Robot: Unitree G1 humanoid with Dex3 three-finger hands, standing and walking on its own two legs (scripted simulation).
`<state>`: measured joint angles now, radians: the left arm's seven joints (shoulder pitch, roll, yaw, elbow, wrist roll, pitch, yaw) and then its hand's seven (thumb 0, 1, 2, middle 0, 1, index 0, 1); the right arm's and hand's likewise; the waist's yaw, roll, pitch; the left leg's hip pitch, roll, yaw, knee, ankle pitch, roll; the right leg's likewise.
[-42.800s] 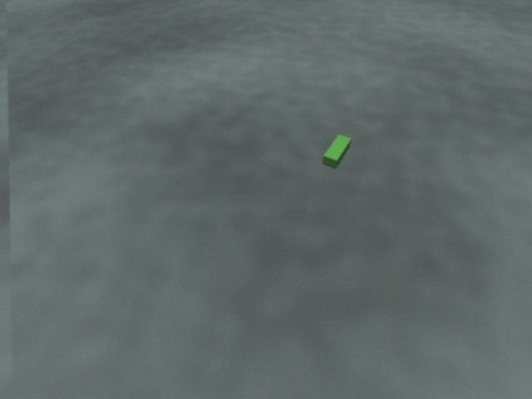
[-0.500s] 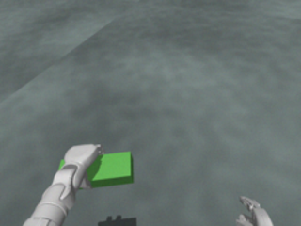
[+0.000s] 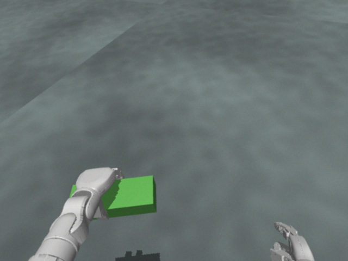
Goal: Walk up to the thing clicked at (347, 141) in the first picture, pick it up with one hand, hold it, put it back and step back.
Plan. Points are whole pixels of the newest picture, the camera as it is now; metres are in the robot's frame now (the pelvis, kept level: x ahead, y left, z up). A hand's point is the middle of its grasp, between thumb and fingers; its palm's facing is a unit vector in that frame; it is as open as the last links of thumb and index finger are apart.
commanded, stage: hold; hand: left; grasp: from above
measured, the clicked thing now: (114, 198) +0.29 +0.20 -0.07
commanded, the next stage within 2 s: crouch in 0.38 s
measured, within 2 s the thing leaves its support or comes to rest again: neither
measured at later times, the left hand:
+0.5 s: hand (102, 193) +0.29 +0.22 -0.04, palm faces -0.44 -0.05 -0.90, open 11.0 cm
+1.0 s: hand (118, 210) +0.29 +0.22 -0.17, palm faces -0.43 +0.03 -0.90, open 10.9 cm
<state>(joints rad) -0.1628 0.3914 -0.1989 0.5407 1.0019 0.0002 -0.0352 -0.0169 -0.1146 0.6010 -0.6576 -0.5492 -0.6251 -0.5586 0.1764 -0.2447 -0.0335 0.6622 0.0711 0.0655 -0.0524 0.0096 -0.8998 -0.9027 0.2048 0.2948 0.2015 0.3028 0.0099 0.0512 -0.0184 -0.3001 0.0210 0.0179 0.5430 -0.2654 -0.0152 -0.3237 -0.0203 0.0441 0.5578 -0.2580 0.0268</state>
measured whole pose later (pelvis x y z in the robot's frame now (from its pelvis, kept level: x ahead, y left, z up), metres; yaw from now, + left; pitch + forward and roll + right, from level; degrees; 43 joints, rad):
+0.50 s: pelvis +0.01 +0.00 +0.00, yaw +0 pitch +1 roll +0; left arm -0.18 0.39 -0.21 0.56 1.01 -0.01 -0.03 -0.01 -0.15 0.67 -0.64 -0.60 -0.61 -0.60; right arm 0.18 -0.24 -0.04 0.67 0.07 0.08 -0.06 0.01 -0.90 -0.90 0.20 0.29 0.20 0.30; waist 0.01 0.05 -0.01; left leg -0.28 0.02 0.02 0.52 -0.26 -0.01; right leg -0.30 -0.02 0.05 0.53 -0.25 0.03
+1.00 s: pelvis -0.02 +0.00 -0.07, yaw +1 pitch +16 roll +0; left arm -0.40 0.33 -0.18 1.01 1.17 -0.05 0.32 -0.02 -0.09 0.55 -0.68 -0.52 -0.64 -0.53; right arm 0.21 -0.26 -0.09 0.69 0.00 0.06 -0.01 0.01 -0.89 -0.90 0.21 0.29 0.20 0.30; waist -0.05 0.01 -0.11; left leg -0.87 0.02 -0.02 1.04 -0.44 -0.02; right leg -0.87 -0.01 0.02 1.03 -0.43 0.03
